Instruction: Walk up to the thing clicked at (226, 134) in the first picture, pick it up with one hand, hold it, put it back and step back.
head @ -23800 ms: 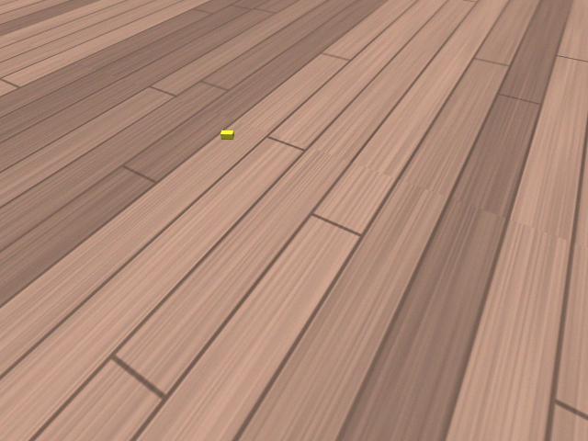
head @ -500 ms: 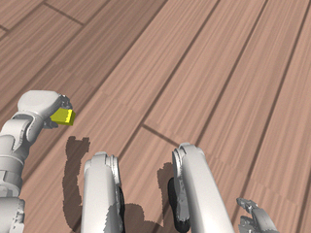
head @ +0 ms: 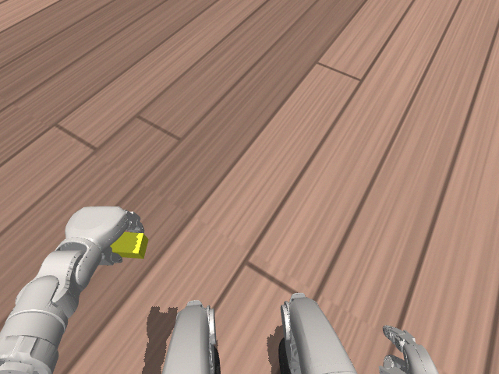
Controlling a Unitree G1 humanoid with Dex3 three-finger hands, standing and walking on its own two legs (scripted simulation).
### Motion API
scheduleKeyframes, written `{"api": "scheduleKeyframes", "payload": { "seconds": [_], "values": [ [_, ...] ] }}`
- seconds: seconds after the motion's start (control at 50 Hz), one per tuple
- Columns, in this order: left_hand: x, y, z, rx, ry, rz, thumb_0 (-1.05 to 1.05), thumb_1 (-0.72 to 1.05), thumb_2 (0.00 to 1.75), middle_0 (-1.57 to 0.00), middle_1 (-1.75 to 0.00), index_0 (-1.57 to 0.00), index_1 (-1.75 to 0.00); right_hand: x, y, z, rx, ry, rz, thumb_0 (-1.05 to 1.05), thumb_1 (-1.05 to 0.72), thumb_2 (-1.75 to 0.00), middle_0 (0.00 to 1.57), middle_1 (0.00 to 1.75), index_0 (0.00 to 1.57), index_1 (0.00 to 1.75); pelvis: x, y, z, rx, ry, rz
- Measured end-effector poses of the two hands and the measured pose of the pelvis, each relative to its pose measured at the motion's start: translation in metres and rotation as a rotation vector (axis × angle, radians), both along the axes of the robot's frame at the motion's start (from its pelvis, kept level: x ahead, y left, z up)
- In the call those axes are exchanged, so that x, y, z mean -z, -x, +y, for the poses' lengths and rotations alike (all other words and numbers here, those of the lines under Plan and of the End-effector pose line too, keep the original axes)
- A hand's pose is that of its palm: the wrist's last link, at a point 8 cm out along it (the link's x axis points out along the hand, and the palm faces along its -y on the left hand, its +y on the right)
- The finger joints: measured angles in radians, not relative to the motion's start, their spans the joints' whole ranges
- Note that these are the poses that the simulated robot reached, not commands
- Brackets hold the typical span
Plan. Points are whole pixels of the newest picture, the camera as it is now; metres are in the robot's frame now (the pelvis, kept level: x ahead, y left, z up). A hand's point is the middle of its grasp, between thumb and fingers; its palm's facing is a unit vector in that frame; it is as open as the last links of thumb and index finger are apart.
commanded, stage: lift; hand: left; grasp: from above
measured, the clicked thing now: (124, 244) +0.37 +0.23 -0.10
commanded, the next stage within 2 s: hold in 0.62 s
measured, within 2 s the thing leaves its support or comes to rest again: neither
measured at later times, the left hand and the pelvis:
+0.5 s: hand (92, 215) +0.36 +0.23 +0.04, palm faces -0.45 +0.01 -0.89, open 6.9 cm; pelvis +0.04 +0.00 +0.11, yaw +0 degrees
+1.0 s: hand (79, 193) +0.37 +0.23 +0.09, palm faces -0.47 +0.01 -0.88, open 6.8 cm; pelvis +0.06 +0.01 +0.14, yaw +0 degrees
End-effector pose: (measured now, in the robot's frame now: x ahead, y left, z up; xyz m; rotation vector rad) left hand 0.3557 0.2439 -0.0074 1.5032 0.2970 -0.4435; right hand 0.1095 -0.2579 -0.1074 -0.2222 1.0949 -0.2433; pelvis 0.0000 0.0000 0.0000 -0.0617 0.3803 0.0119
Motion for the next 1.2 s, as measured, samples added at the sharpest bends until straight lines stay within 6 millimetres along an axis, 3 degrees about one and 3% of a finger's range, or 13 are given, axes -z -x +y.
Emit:
{"api": "scheduleKeyframes", "payload": {
  "seconds": [0.22, 0.52, 0.9, 1.2],
  "values": [
    [-0.055, 0.002, -0.009, 0.007, -0.006, 0.013, -0.02, 0.45, 0.22, -0.92, -0.20, -0.96, -0.20, -0.062, -0.006, -0.006, 0.024, 0.009, -0.032, 0.01, -0.92, -0.91, 0.20, 0.30, 0.20, 0.30, -0.060, -0.019, -0.001, 0.000, -0.014, -0.082],
    [-0.108, -0.014, -0.013, -0.010, -0.027, -0.001, -0.02, 0.45, 0.22, -0.92, -0.19, -0.96, -0.19, -0.108, -0.020, 0.001, 0.044, -0.022, -0.039, 0.01, -0.92, -0.90, 0.20, 0.30, 0.20, 0.30, -0.109, -0.040, 0.005, 0.013, -0.032, -0.164],
    [-0.146, -0.021, -0.013, 0.020, -0.019, 0.021, -0.02, 0.45, 0.20, -0.94, -0.17, -0.99, -0.16, -0.136, -0.056, 0.006, 0.025, -0.032, -0.081, 0.01, -0.92, -0.90, 0.20, 0.30, 0.20, 0.30, -0.136, -0.061, 0.007, 0.015, -0.041, -0.224],
    [-0.164, -0.017, -0.020, 0.027, -0.014, 0.032, -0.02, 0.45, 0.22, -0.94, -0.18, -0.98, -0.17, -0.147, -0.068, 0.002, 0.026, -0.039, -0.100, 0.01, -0.92, -0.90, 0.20, 0.30, 0.20, 0.30, -0.145, -0.066, 0.003, 0.016, -0.048, -0.260]
  ]
}}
